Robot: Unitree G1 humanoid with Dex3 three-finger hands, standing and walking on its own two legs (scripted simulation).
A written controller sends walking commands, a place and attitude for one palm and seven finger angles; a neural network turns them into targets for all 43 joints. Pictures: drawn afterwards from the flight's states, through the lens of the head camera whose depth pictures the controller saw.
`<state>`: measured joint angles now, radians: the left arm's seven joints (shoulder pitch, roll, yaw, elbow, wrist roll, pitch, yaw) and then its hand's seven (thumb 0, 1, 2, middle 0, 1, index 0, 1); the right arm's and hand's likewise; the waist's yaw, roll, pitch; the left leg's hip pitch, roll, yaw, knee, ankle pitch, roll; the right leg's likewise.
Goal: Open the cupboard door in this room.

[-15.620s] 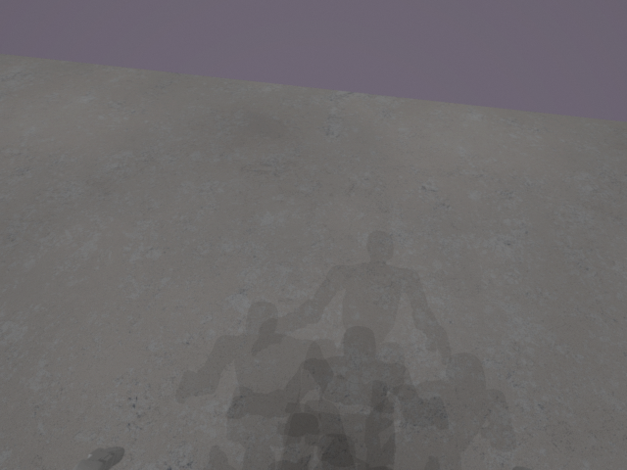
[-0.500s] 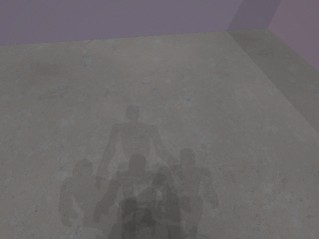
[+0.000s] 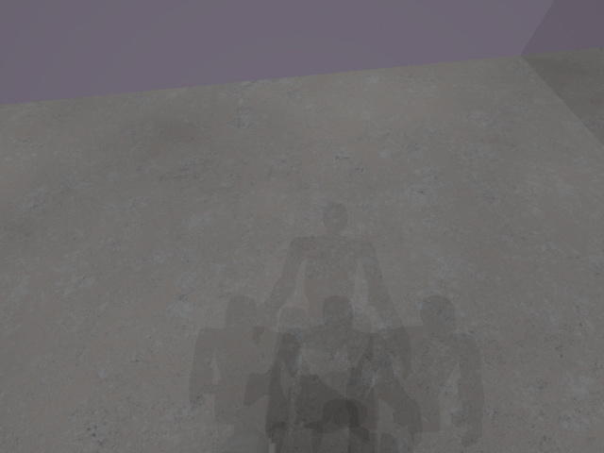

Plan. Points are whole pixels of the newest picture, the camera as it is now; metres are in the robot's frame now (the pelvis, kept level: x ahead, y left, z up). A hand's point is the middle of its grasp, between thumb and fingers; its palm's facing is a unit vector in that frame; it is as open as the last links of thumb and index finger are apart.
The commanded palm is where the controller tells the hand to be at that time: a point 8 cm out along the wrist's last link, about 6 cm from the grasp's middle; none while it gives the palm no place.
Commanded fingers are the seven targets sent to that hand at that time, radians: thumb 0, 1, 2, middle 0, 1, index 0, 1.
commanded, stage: turn or walk to find it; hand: left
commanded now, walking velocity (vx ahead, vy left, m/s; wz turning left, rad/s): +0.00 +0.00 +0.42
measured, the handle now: out of the picture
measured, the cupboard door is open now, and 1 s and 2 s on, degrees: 0 0 0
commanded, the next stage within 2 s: stand and wait in 1.04 s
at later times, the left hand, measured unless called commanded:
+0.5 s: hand out of the picture -0.02 +0.26 -0.17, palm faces +0.24 -0.94 -0.25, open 7.4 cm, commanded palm none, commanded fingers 0.00 0.90 0.90 -0.20 -0.30 -0.20 -0.30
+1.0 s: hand out of the picture -0.08 +0.20 -0.16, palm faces +0.42 -0.87 -0.25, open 7.4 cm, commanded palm none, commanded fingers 0.00 0.90 0.90 -0.20 -0.30 -0.20 -0.30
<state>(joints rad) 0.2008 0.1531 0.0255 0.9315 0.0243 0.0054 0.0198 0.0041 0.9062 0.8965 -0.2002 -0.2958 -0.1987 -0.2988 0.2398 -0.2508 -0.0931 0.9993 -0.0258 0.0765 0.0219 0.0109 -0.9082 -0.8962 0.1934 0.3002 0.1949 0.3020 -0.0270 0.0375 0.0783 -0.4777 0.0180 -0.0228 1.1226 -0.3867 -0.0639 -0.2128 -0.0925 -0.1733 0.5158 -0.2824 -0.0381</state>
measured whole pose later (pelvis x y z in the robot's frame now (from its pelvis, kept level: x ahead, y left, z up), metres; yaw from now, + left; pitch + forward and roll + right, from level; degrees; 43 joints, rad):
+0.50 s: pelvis -0.03 +0.04 +0.00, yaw +12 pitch +0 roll +0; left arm 0.20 0.25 0.05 0.98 0.02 0.06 0.00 0.01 0.91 0.90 -0.20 -0.29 -0.19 -0.30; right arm 0.14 -0.20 -0.04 0.95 -0.02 0.02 0.01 0.01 -0.90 -0.90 0.20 0.30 0.20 0.30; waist 0.02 -0.02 0.07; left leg -0.23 -0.02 0.00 0.46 -0.23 0.03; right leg -0.44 -0.09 -0.04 0.98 -0.43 0.08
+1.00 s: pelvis -0.05 +0.00 +0.00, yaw +26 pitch -1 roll +2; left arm 0.22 0.18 0.03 0.95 0.03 0.00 0.01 0.00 0.91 0.90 -0.20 -0.30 -0.20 -0.30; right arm 0.19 -0.24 -0.08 1.01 -0.02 0.08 0.02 0.01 -0.91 -0.90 0.19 0.30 0.19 0.30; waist 0.00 0.01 0.10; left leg -0.38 0.04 0.02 0.91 -0.45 -0.06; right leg -0.23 -0.12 -0.21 0.53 -0.29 -0.01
